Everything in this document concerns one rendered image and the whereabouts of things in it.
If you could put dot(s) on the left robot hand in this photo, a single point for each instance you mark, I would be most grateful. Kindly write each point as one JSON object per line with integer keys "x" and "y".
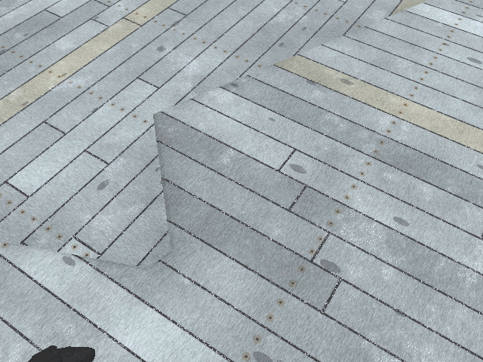
{"x": 67, "y": 354}

